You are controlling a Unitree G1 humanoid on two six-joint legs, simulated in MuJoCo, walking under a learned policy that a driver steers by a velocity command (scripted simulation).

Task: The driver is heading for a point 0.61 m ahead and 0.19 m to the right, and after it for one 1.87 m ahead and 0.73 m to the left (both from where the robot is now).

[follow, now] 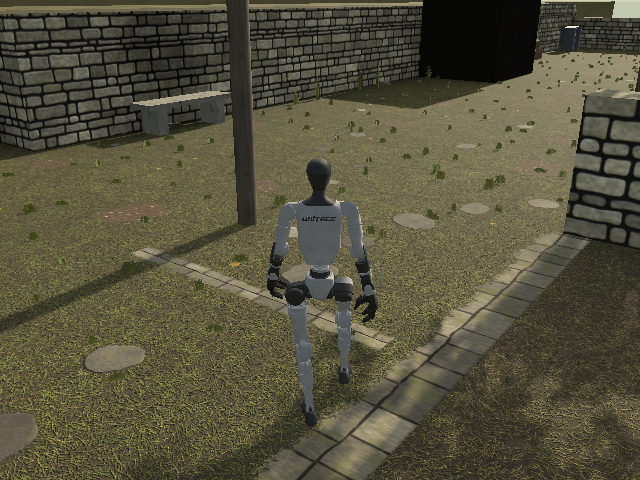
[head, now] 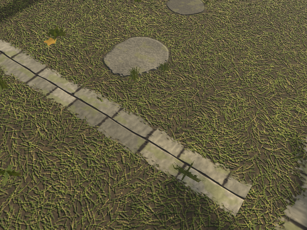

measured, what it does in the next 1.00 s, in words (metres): walks ahead, turning right: right foot, then left foot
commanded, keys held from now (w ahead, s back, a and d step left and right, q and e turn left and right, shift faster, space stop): w+e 0.70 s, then w+q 0.30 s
